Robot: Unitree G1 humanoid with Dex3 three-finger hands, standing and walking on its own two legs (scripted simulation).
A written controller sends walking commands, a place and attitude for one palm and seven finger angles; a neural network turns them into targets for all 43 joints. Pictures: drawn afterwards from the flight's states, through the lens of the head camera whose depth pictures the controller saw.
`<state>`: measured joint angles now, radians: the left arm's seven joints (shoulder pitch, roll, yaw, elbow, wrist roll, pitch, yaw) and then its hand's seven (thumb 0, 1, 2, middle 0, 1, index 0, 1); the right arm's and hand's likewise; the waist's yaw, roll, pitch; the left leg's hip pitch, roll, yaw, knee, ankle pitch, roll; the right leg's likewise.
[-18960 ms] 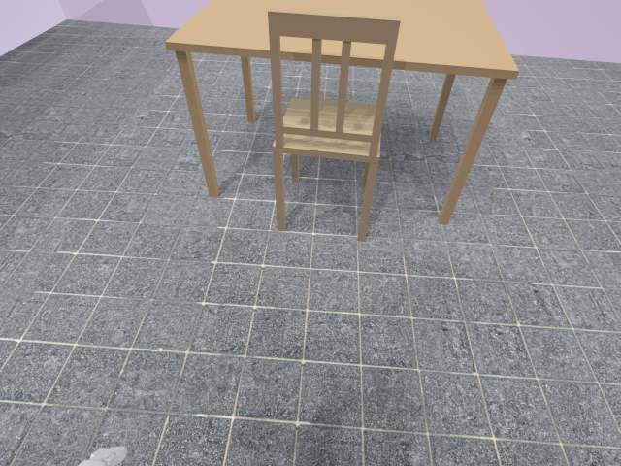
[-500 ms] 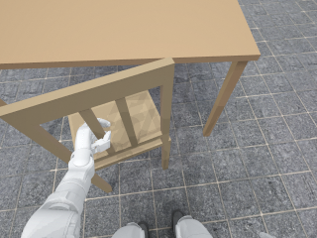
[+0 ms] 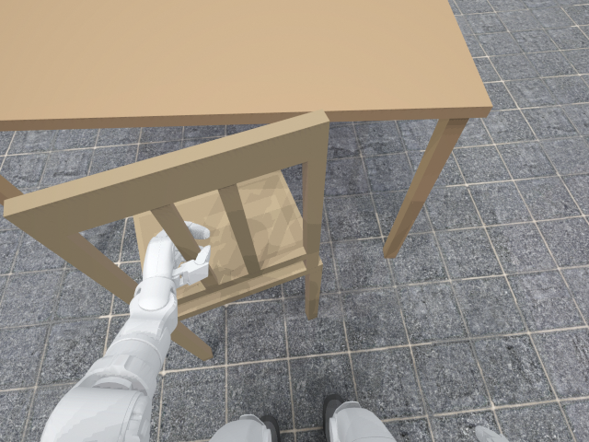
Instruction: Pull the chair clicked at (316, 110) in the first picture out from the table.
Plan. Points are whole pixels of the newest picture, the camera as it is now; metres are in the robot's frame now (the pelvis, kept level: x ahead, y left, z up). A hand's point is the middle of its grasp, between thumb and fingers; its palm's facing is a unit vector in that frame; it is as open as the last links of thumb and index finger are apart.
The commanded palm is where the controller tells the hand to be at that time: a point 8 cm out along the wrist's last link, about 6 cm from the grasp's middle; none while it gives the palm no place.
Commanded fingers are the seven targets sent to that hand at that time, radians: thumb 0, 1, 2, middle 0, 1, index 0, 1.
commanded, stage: step backward, pulling the chair out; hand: left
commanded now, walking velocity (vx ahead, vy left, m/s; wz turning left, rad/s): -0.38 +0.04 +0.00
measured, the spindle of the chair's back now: (190, 250) +0.40 +0.18 -0.07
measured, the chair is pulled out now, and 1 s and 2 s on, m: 0.12 0.12 0.18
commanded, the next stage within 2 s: none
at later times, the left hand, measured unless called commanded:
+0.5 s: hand (200, 264) +0.37 +0.16 -0.06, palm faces +0.07 -0.97 -0.25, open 5.5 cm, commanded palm +0.36 +0.20 -0.05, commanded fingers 0.00 0.90 0.90 -0.50 -1.45 -0.50 -1.45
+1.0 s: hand (200, 265) +0.37 +0.16 -0.06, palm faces +0.05 -0.97 -0.24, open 5.5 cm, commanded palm +0.36 +0.20 -0.05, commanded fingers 0.00 0.90 0.90 -0.50 -1.45 -0.50 -1.45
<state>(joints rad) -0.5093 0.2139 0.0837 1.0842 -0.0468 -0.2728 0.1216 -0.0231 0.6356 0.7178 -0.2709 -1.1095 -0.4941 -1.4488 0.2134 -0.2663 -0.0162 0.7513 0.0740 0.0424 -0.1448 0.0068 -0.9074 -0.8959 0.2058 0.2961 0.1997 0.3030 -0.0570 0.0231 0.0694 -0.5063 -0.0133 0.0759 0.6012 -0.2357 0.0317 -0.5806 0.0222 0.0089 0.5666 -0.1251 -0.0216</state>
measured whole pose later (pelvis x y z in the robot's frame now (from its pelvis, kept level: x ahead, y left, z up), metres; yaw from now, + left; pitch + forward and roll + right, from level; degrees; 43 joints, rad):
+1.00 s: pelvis -0.01 +0.00 +0.00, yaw -2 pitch +6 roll +1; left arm -0.50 0.25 0.08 1.04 -0.05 -0.22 0.12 -0.02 0.64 0.70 -0.24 -1.15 -0.49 -1.45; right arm 0.21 -0.25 -0.02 0.73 0.05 0.05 -0.14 0.01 -0.91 -0.90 0.20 0.30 0.20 0.30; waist -0.06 -0.01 0.11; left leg -0.46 -0.02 0.09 0.59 -0.23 0.04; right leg -0.54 0.02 0.04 0.63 -0.23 -0.01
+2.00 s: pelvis -0.08 +0.01 +0.00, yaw +1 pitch +7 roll +2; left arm -0.60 0.20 0.07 1.04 -0.05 -0.15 0.11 -0.01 0.63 0.73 -0.20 -1.14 -0.50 -1.45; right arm 0.16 -0.29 -0.02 0.75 0.06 0.08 -0.13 0.01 -0.91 -0.90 0.21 0.30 0.20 0.30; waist -0.07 0.03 0.13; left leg -0.35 -0.04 0.03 0.62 -0.37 0.01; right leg -0.60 -0.03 -0.04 0.48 0.00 -0.02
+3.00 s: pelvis -0.19 +0.02 +0.01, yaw -2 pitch +5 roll +3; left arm -0.59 0.17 0.10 1.03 -0.05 -0.14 0.10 0.01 0.62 0.74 -0.19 -1.08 -0.50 -1.45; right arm 0.11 -0.30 -0.04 0.75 0.06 0.05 -0.11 0.01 -0.91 -0.90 0.21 0.30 0.20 0.30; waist -0.08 0.04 0.19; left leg -0.41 0.00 -0.04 0.76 -0.48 -0.07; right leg -0.46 -0.02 0.02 0.50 -0.13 -0.03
